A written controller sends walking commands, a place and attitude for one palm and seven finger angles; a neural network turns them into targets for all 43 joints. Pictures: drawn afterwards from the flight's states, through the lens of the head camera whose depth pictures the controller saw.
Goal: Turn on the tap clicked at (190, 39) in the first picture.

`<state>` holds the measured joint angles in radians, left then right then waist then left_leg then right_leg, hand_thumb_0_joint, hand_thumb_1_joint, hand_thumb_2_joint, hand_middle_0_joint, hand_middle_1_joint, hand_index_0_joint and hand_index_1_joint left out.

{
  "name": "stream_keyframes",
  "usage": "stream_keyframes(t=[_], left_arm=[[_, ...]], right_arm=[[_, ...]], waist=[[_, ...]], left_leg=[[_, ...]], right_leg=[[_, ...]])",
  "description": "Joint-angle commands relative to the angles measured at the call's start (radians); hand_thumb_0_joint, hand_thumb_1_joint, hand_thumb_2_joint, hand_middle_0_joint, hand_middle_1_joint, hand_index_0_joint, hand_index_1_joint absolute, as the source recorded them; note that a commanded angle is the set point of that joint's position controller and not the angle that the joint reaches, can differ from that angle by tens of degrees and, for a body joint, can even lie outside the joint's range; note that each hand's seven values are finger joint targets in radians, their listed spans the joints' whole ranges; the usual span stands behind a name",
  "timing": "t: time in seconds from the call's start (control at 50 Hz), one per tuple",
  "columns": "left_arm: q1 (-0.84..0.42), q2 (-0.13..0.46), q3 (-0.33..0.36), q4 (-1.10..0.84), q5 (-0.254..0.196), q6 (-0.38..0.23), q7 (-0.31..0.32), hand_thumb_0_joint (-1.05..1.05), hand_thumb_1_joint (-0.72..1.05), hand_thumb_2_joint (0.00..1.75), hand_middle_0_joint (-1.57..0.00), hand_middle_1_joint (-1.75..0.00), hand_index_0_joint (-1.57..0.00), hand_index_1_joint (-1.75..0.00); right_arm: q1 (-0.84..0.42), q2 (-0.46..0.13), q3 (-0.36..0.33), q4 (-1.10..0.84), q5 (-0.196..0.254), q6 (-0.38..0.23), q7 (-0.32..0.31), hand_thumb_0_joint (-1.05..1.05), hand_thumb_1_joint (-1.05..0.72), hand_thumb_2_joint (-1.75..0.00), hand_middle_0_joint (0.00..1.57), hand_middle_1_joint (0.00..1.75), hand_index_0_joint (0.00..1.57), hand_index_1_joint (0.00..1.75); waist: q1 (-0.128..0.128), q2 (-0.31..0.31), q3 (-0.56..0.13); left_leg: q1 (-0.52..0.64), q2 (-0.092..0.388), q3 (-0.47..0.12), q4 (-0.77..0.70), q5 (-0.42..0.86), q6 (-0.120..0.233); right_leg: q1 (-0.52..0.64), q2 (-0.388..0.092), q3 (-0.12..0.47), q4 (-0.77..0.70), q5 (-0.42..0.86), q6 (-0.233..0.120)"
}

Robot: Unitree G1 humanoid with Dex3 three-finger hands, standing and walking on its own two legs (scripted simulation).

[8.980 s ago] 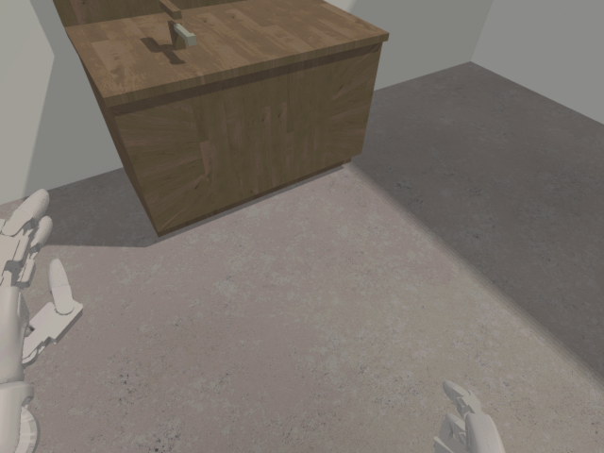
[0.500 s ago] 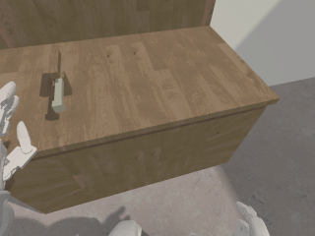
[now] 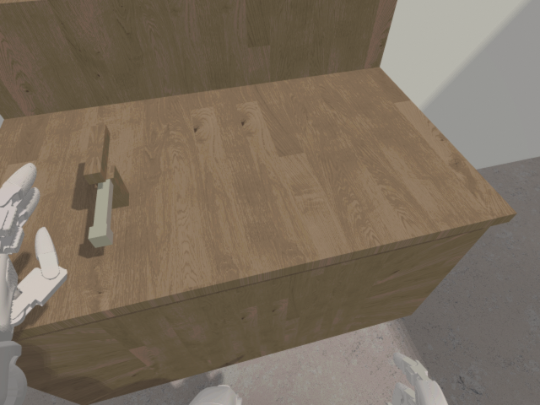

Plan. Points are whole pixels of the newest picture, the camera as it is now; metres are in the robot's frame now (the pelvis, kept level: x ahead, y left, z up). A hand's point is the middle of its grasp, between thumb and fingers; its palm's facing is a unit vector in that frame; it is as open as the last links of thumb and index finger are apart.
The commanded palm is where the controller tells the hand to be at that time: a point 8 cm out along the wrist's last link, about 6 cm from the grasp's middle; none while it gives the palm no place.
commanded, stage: come to a stop and stand still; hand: left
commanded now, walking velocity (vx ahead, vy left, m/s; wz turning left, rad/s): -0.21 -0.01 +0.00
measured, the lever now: (101, 235) +0.35 +0.32 +0.02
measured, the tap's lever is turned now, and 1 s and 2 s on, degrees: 0 0 0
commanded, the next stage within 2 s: look again from close up in 1.12 s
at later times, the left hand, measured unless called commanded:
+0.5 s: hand (37, 236) +0.25 +0.28 +0.18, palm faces +0.41 -0.80 -0.45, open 7.5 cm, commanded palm +0.19 +0.29 +0.18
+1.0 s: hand out of the picture +0.23 +0.34 +0.18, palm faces +0.46 -0.82 -0.35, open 7.5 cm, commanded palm +0.17 +0.35 +0.18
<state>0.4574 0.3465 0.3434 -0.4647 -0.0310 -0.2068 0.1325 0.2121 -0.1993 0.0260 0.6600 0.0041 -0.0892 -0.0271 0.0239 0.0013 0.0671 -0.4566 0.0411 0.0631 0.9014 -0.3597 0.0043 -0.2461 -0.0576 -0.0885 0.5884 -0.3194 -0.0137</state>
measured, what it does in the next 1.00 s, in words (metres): steps on the spot: left foot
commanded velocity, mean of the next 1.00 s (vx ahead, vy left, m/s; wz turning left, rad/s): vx -0.04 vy -0.03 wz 0.00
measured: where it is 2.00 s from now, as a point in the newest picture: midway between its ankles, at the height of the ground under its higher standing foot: outside the picture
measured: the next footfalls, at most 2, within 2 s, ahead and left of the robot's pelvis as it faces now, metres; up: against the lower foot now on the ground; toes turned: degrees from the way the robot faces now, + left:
left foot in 0.08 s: +0.12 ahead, +0.15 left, +0.00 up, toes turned +3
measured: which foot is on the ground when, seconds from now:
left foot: up 0.00-0.06, down 0.08-1.00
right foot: down 0.00-1.00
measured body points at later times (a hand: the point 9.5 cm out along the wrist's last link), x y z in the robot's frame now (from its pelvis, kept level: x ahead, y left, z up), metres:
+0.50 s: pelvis +0.03 +0.02 +0.01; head +0.04 +0.03 +0.46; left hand +0.22 +0.32 +0.20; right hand +0.21 -0.20 -0.07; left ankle +0.08 +0.14 -0.73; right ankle +0.02 -0.09 -0.73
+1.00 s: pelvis +0.01 +0.08 +0.01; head +0.03 +0.11 +0.45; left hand +0.20 +0.38 +0.20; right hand +0.18 -0.13 -0.07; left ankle +0.08 +0.15 -0.73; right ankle +0.02 -0.09 -0.73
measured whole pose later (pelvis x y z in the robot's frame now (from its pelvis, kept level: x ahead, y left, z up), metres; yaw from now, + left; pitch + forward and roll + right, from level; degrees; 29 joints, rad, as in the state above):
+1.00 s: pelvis +0.01 +0.08 +0.01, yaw -1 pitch -1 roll -2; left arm 0.36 0.37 0.40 -0.45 -0.03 -0.25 0.12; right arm 0.24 -0.17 0.04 0.61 0.01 -0.19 -0.02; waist 0.06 -0.03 0.07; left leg -0.31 0.00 0.08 0.49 -0.16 0.07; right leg -0.19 -0.03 0.00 0.43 -0.22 0.03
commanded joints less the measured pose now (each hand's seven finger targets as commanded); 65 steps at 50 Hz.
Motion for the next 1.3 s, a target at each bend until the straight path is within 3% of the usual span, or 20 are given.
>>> stream_keyframes(t=[0.0,0.02,0.06,0.1,0.16,0.24,0.28,0.42,0.44,0.46,0.48,0.5,0.54,0.6,0.66,0.7,0.8,0.94,1.1,1.28], left_arm=[[-0.1,0.237,0.166,-0.319,-0.013,-0.074,0.041,0.0,0.9,0.9,-0.2,-0.3,-0.2,-0.3],[-0.102,0.216,0.151,-0.337,-0.016,-0.073,0.042,0.0,0.9,0.9,-0.2,-0.3,-0.2,-0.3],[-0.13,0.225,0.154,-0.392,-0.012,-0.071,0.049,0.0,0.9,0.9,-0.2,-0.3,-0.2,-0.3],[-0.087,0.199,0.154,-0.246,-0.015,-0.056,0.045,0.0,0.9,0.9,-0.2,-0.3,-0.2,-0.3],[-0.112,0.21,0.154,-0.284,0.0,-0.045,0.043,0.0,0.9,0.9,-0.2,-0.3,-0.2,-0.3],[-0.019,0.196,0.149,-0.279,-0.013,-0.032,0.026,0.0,0.9,0.9,-0.2,-0.3,-0.2,-0.3],[0.018,0.162,0.126,-0.261,-0.03,-0.011,0.016,0.0,0.9,0.9,-0.2,-0.3,-0.2,-0.3],[-0.109,0.186,0.112,-0.227,-0.037,0.019,0.02,0.0,0.9,0.9,-0.2,-0.3,-0.2,-0.3],[-1.051,0.932,0.658,-0.332,0.112,-0.083,-0.001,0.0,0.9,0.9,-0.2,-0.3,-0.2,-0.3],[-0.531,0.331,0.238,0.184,0.028,-0.033,-0.049,0.0,0.9,0.9,-0.2,-0.3,-0.2,-0.3],[-0.308,0.263,0.186,0.073,-0.005,-0.04,-0.04,0.0,0.9,0.9,-0.2,-0.3,-0.2,-0.3],[-0.277,0.112,0.058,0.073,-0.009,-0.032,-0.038,0.0,0.9,0.9,-0.2,-0.3,-0.2,-0.3],[-0.277,0.131,0.031,-0.107,-0.017,-0.057,-0.039,0.0,0.9,0.9,-0.2,-0.3,-0.2,-0.3],[-0.086,0.129,0.027,-0.203,-0.018,-0.06,-0.03,0.0,0.9,0.9,-0.2,-0.3,-0.2,-0.3],[-0.057,0.248,0.161,-0.259,-0.019,-0.077,-0.02,0.0,0.9,0.9,-0.2,-0.3,-0.2,-0.3],[-0.035,0.336,0.273,-0.259,-0.022,-0.087,-0.005,0.0,0.9,0.9,-0.2,-0.3,-0.2,-0.3],[-0.137,0.272,0.231,-0.235,-0.013,-0.116,-0.009,0.0,0.9,0.9,-0.2,-0.3,-0.2,-0.3],[-0.19,0.124,0.043,-0.206,0.016,-0.097,-0.024,0.0,0.9,0.9,-0.2,-0.3,-0.2,-0.3],[-0.239,0.214,0.136,-0.219,0.028,-0.088,-0.008,0.0,0.9,0.9,-0.2,-0.3,-0.2,-0.3],[-0.113,0.172,0.113,-0.223,0.005,-0.089,-0.022,0.0,0.9,0.9,-0.2,-0.3,-0.2,-0.3]], right_arm=[[-0.127,-0.072,-0.047,-0.177,-0.006,-0.084,-0.028,0.0,-0.9,-0.9,0.2,0.3,0.2,0.3],[-0.111,-0.076,-0.054,-0.183,-0.004,-0.09,-0.033,0.0,-0.9,-0.9,0.2,0.3,0.2,0.3],[-0.098,-0.113,-0.077,-0.199,0.003,-0.099,-0.034,0.0,-0.9,-0.9,0.2,0.3,0.2,0.3],[-0.1,-0.106,-0.076,-0.191,0.005,-0.11,-0.033,0.0,-0.9,-0.9,0.2,0.3,0.2,0.3],[-0.095,-0.097,-0.054,-0.179,-0.006,-0.119,-0.023,0.0,-0.9,-0.9,0.2,0.3,0.2,0.3],[-0.108,-0.099,-0.044,-0.208,0.003,-0.112,-0.011,0.0,-0.9,-0.9,0.2,0.3,0.2,0.3],[-0.089,-0.1,-0.056,-0.21,0.01,-0.1,-0.012,0.0,-0.9,-0.9,0.2,0.3,0.2,0.3],[-0.131,-0.103,-0.037,-0.206,0.004,-0.079,-0.051,0.0,-0.9,-0.9,0.2,0.3,0.2,0.3],[0.011,-0.157,-0.099,-0.19,-0.049,-0.123,-0.05,0.0,-0.9,-0.9,0.2,0.3,0.2,0.3],[-0.057,-0.044,-0.055,-0.136,-0.009,-0.119,-0.04,0.0,-0.9,-0.9,0.2,0.3,0.2,0.3],[-0.07,-0.102,-0.082,-0.207,0.006,-0.119,-0.031,0.0,-0.9,-0.9,0.2,0.3,0.2,0.3],[-0.083,-0.112,-0.085,-0.217,0.028,-0.121,-0.014,0.0,-0.9,-0.9,0.2,0.3,0.2,0.3],[-0.074,-0.133,-0.091,-0.22,0.02,-0.129,0.007,0.0,-0.9,-0.9,0.2,0.3,0.2,0.3],[-0.113,-0.112,-0.079,-0.248,0.028,-0.13,0.027,0.0,-0.9,-0.9,0.2,0.3,0.2,0.3],[-0.112,-0.125,-0.076,-0.271,0.013,-0.121,0.011,0.0,-0.9,-0.9,0.2,0.3,0.2,0.3],[-0.127,-0.125,-0.069,-0.27,0.014,-0.11,-0.01,0.0,-0.9,-0.9,0.2,0.3,0.2,0.3],[-0.103,-0.113,-0.057,-0.263,0.016,-0.125,-0.027,0.0,-0.9,-0.9,0.2,0.3,0.2,0.3],[-0.054,-0.131,-0.062,-0.218,0.012,-0.169,0.0,0.0,-0.9,-0.9,0.2,0.3,0.2,0.3],[-0.1,-0.115,-0.05,-0.214,0.005,-0.145,-0.009,0.0,-0.9,-0.9,0.2,0.3,0.2,0.3],[-0.084,-0.114,-0.056,-0.24,0.005,-0.13,-0.006,0.0,-0.9,-0.9,0.2,0.3,0.2,0.3]], waist=[[-0.008,-0.115,-0.198],[-0.009,-0.053,-0.218],[0.0,0.209,-0.271],[-0.002,0.163,-0.182],[-0.009,0.208,-0.164],[-0.008,0.081,-0.201],[-0.013,-0.054,-0.167],[-0.01,0.025,-0.16],[0.033,-0.155,0.041],[0.003,-0.164,-0.124],[0.034,-0.074,-0.087],[0.019,0.097,-0.166],[0.024,0.145,-0.247],[0.029,0.026,-0.232],[0.016,-0.059,-0.168],[0.013,-0.013,-0.127],[0.008,0.206,-0.114],[-0.008,0.096,-0.139],[-0.004,0.101,-0.119],[-0.007,0.109,-0.166]], left_leg=[[0.259,-0.051,0.068,-0.409,0.246,0.001],[0.337,-0.03,0.039,-0.446,0.33,0.006],[0.497,0.196,-0.231,-0.479,0.652,0.098],[0.391,0.25,-0.304,-0.56,0.605,0.145],[0.312,0.214,-0.214,-0.533,0.582,0.103],[0.195,0.107,-0.089,-0.444,0.302,0.018],[0.224,0.053,-0.054,-0.4,0.213,-0.01],[0.299,0.076,-0.062,-0.476,0.26,0.007],[0.132,0.058,-0.008,-0.304,0.268,0.022],[0.251,-0.067,-0.032,-0.343,0.253,0.016],[0.276,-0.007,-0.008,-0.367,0.271,0.004],[0.357,0.002,0.01,-0.424,0.355,0.017],[0.392,0.043,-0.047,-0.444,0.455,0.038],[0.337,0.054,-0.066,-0.473,0.334,0.041],[0.234,0.035,-0.097,-0.515,0.089,0.022],[0.222,0.045,-0.12,-0.555,0.014,0.021],[0.098,0.122,-0.179,-0.68,-0.184,0.053],[0.2,0.106,-0.172,-0.636,-0.124,0.035],[0.211,0.081,-0.163,-0.63,-0.087,0.021],[0.252,0.071,-0.138,-0.588,0.053,0.018]], right_leg=[[0.112,-0.148,0.114,-0.064,0.498,-0.067],[0.089,-0.119,0.101,-0.002,0.431,-0.039],[-0.096,0.009,0.056,0.195,-0.004,0.024],[-0.124,0.055,0.079,0.255,-0.242,0.022],[-0.01,0.028,0.078,0.015,-0.072,0.014],[0.152,-0.002,0.145,-0.211,0.307,-0.002],[0.063,-0.04,0.215,-0.242,0.288,-0.033],[0.039,-0.012,0.172,-0.246,0.283,0.0],[-0.125,-0.064,0.263,-0.393,0.411,0.061],[-0.074,-0.096,0.311,-0.293,0.463,-0.046],[-0.02,-0.087,0.313,-0.289,0.596,0.015],[0.059,-0.069,0.252,-0.198,0.624,0.004],[0.074,-0.019,0.194,-0.164,0.405,0.036],[0.088,-0.001,0.16,-0.185,0.238,0.025],[0.053,0.002,0.161,-0.239,0.057,0.0],[0.01,0.012,0.147,-0.247,-0.011,-0.002],[0.122,0.042,0.082,-0.112,0.034,0.005],[0.064,0.032,0.105,-0.181,0.061,0.004],[0.058,0.032,0.117,-0.23,0.07,0.003],[0.087,0.022,0.112,-0.244,0.146,-0.001]])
